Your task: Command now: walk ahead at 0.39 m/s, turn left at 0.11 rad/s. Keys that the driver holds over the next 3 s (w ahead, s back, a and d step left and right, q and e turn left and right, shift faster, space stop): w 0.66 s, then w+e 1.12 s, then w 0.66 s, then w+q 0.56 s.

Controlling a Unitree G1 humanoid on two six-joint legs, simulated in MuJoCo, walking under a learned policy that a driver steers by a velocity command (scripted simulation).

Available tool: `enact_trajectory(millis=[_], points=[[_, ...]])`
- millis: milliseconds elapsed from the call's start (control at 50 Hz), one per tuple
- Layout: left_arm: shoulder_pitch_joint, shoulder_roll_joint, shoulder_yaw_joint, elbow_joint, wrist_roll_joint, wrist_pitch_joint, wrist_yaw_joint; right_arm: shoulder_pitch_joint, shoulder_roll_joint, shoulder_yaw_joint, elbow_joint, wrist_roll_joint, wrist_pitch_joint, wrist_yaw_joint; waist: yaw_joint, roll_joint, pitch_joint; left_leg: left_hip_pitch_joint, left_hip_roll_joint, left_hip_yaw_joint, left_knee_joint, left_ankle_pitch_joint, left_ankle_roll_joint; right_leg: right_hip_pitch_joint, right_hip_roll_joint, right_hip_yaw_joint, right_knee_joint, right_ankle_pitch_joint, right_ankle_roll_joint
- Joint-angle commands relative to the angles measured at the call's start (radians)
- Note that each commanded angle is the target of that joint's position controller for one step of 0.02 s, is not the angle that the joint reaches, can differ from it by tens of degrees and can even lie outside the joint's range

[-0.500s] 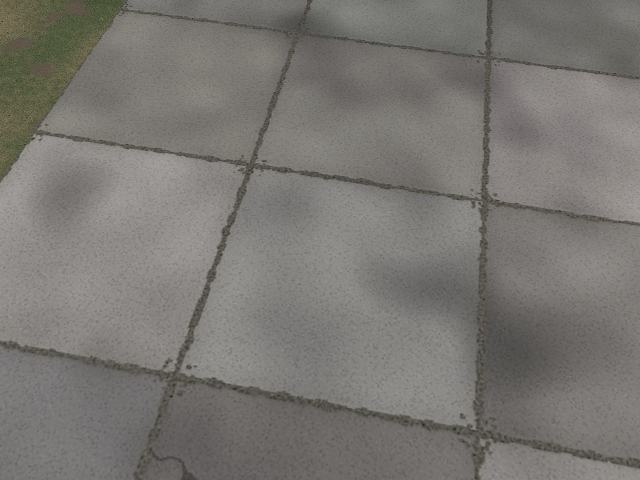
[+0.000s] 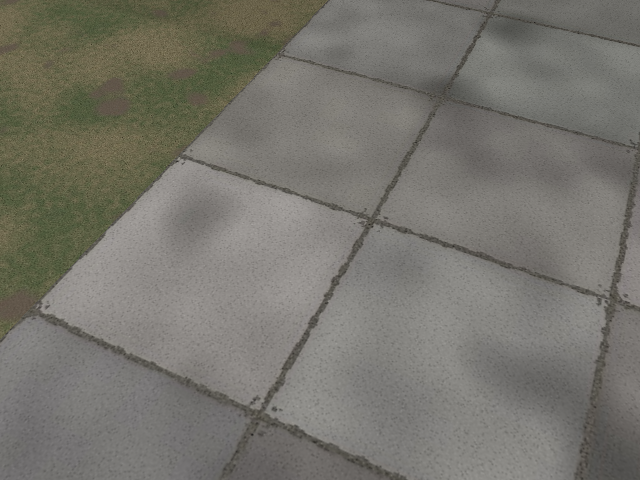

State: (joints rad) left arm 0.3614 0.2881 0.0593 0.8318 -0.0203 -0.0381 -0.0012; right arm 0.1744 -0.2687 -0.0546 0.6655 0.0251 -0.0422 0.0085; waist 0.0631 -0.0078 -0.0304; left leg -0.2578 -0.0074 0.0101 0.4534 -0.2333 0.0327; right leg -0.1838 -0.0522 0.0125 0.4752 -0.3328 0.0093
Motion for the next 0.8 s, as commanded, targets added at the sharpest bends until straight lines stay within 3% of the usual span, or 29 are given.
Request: enact_trajectory(millis=[20, 40, 60, 80, 120, 180, 240, 280, 360, 400, 420, 440, 460, 480, 500, 520, 540, 560, 580, 640, 700, 800], points=[[-0.126, 0.024, -0.009, -0.148, 0.011, -0.053, -0.009, 0.303, -0.296, -0.085, 0.008, -0.018, -0.007, -0.013, -0.162, 0.288, -0.079, 0.522, 0.391, -0.594, -0.199, -0.208, 0.226, -0.608, 0.048, -0.053, 0.440, -0.201, -0.031], [-0.172, 0.122, 0.016, -0.155, -0.012, -0.068, -0.005, 0.306, -0.231, -0.071, 0.018, -0.019, -0.020, -0.005, -0.183, 0.214, -0.014, 0.455, 0.409, -0.664, -0.234, -0.321, 0.290, -0.709, 0.000, 0.021, 0.618, -0.246, -0.032], [-0.173, 0.149, 0.026, -0.152, -0.023, -0.073, -0.012, 0.262, -0.170, -0.049, 0.013, -0.018, -0.031, -0.002, -0.155, 0.190, 0.054, 0.421, 0.361, -0.577, -0.246, -0.350, 0.262, -0.756, -0.039, 0.043, 0.667, -0.150, -0.050], [-0.166, 0.136, 0.025, -0.135, -0.016, -0.074, -0.015, 0.219, -0.141, -0.038, 0.004, -0.022, -0.038, 0.002, -0.135, 0.165, 0.074, 0.379, 0.310, -0.490, -0.263, -0.289, 0.234, -0.744, -0.059, 0.039, 0.665, -0.063, -0.055], [-0.178, 0.117, 0.023, -0.133, 0.008, -0.072, -0.026, 0.155, -0.119, -0.027, -0.003, -0.022, -0.035, 0.003, -0.099, 0.128, 0.111, 0.288, 0.261, -0.367, -0.297, -0.067, 0.203, -0.700, -0.088, 0.038, 0.595, 0.055, -0.039], [-0.202, 0.068, 0.007, -0.142, 0.015, -0.065, -0.036, 0.148, -0.130, -0.031, 0.003, -0.021, -0.035, -0.005, -0.088, 0.096, 0.096, 0.219, 0.211, -0.220, -0.323, 0.164, 0.196, -0.620, -0.071, -0.001, 0.454, 0.199, 0.003], [-0.299, 0.031, -0.014, -0.174, 0.012, -0.065, -0.041, 0.181, -0.157, -0.038, 0.029, -0.015, -0.035, -0.014, -0.116, 0.097, 0.107, 0.142, 0.178, -0.127, -0.327, 0.220, 0.172, -0.492, -0.031, -0.027, 0.230, 0.351, 0.015], [-0.355, 0.037, -0.017, -0.195, 0.004, -0.065, -0.048, 0.223, -0.176, -0.043, 0.053, -0.007, -0.036, -0.015, -0.134, 0.097, 0.119, 0.135, 0.198, -0.124, -0.332, 0.191, 0.166, -0.436, -0.009, -0.032, 0.148, 0.403, 0.005], [-0.383, 0.077, -0.005, -0.223, 0.001, -0.067, -0.061, 0.241, -0.191, -0.050, 0.086, 0.003, -0.030, -0.017, -0.108, 0.094, 0.127, 0.255, 0.260, -0.132, -0.277, 0.280, 0.136, -0.415, 0.002, -0.007, 0.060, 0.352, -0.050], [-0.311, 0.112, 0.011, -0.213, 0.006, -0.066, -0.056, 0.233, -0.211, -0.055, 0.091, -0.003, -0.019, -0.020, -0.058, 0.112, 0.057, 0.305, 0.250, -0.110, -0.148, 0.575, 0.111, -0.282, 0.049, -0.050, 0.052, 0.277, -0.086], [-0.181, 0.145, 0.032, -0.179, 0.008, -0.061, -0.046, 0.232, -0.203, -0.050, 0.093, -0.007, -0.011, -0.022, 0.011, 0.105, -0.032, 0.281, 0.208, -0.073, 0.022, 0.728, 0.088, -0.100, 0.081, -0.081, 0.044, 0.268, -0.115], [-0.015, 0.192, 0.049, -0.146, 0.010, -0.056, -0.035, 0.244, -0.170, -0.033, 0.082, -0.021, -0.008, -0.027, 0.082, 0.075, -0.161, 0.123, 0.165, -0.045, 0.274, 0.603, 0.053, 0.189, -0.008, 0.006, 0.091, 0.283, -0.161], [0.086, 0.307, 0.073, -0.128, 0.033, -0.053, -0.032, 0.387, -0.040, 0.006, 0.055, -0.020, -0.025, -0.018, 0.030, -0.203, -0.346, -0.279, -0.002, -0.019, 0.720, 0.080, -0.026, 0.590, -0.295, 0.505, 0.032, 0.070, -0.335], [0.108, 0.225, 0.051, -0.121, 0.017, -0.052, -0.037, 0.359, -0.083, 0.002, 0.078, -0.007, -0.048, -0.013, 0.057, -0.253, -0.422, -0.397, -0.049, -0.163, 0.855, -0.329, -0.023, 0.612, -0.340, 0.789, -0.164, -0.085, -0.353], [0.030, 0.180, 0.034, -0.124, 0.011, -0.050, -0.033, 0.239, -0.165, -0.022, 0.049, 0.023, -0.058, -0.005, 0.052, -0.175, -0.221, -0.505, 0.017, -0.149, 0.910, -0.284, -0.012, 0.478, -0.309, 0.638, -0.183, -0.133, -0.294], [-0.039, 0.156, 0.026, -0.134, 0.012, -0.047, -0.029, 0.162, -0.167, -0.017, 0.028, 0.022, -0.063, -0.006, 0.027, -0.090, -0.112, -0.499, 0.071, -0.110, 0.867, -0.195, -0.001, 0.318, -0.271, 0.503, -0.196, -0.070, -0.264], [-0.096, 0.132, 0.019, -0.138, 0.021, -0.047, -0.031, 0.125, -0.155, -0.017, 0.024, 0.003, -0.061, -0.010, -0.007, -0.041, -0.035, -0.464, 0.107, -0.091, 0.798, -0.128, -0.001, 0.170, -0.230, 0.405, -0.222, 0.026, -0.251], [-0.132, 0.108, 0.012, -0.144, 0.034, -0.053, -0.033, 0.142, -0.146, -0.022, 0.032, -0.006, -0.050, -0.012, -0.047, -0.064, -0.009, -0.397, 0.140, -0.099, 0.747, -0.077, 0.000, 0.069, -0.193, 0.334, -0.252, 0.098, -0.241], [-0.152, 0.102, 0.011, -0.145, 0.036, -0.058, -0.034, 0.171, -0.129, -0.019, 0.044, -0.007, -0.038, -0.012, -0.070, -0.084, -0.006, -0.344, 0.149, -0.098, 0.727, -0.051, -0.006, 0.009, -0.175, 0.298, -0.284, 0.126, -0.246], [-0.149, 0.117, 0.018, -0.121, 0.025, -0.077, -0.033, 0.162, -0.095, -0.013, 0.048, -0.016, -0.015, -0.019, -0.093, -0.069, 0.030, -0.349, 0.160, -0.083, 0.640, 0.016, -0.033, -0.062, -0.164, 0.203, -0.349, 0.210, -0.272], [-0.103, 0.133, 0.023, -0.096, 0.017, -0.073, -0.020, 0.038, -0.086, -0.008, 0.010, -0.030, -0.026, -0.020, -0.062, -0.035, 0.071, -0.411, 0.163, -0.079, 0.454, 0.182, -0.055, -0.036, -0.142, 0.156, -0.367, 0.269, -0.263], [-0.007, 0.173, 0.036, -0.064, -0.002, -0.048, -0.002, -0.144, -0.060, 0.004, -0.031, -0.018, -0.056, 0.005, 0.007, -0.029, 0.094, -0.325, 0.090, -0.046, 0.153, 0.344, -0.075, 0.000, -0.122, 0.124, -0.328, 0.269, -0.229]])
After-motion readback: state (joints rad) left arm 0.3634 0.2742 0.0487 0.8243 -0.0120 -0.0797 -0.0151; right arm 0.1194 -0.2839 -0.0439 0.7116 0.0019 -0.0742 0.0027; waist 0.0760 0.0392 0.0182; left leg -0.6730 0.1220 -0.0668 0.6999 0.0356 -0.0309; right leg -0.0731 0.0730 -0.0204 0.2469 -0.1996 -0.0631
